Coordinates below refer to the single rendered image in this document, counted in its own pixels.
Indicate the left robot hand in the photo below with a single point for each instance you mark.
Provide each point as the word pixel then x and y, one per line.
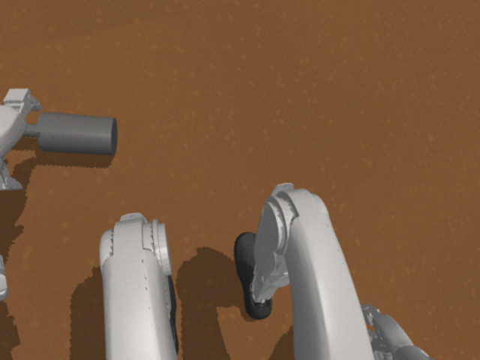
pixel 17 103

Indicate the right robot arm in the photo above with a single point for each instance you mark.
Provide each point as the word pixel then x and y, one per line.
pixel 410 352

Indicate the right robot foot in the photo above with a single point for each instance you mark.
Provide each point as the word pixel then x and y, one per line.
pixel 245 263

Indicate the right robot hand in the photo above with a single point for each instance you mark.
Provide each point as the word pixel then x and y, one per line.
pixel 388 335

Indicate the bottle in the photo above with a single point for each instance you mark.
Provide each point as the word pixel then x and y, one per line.
pixel 70 133

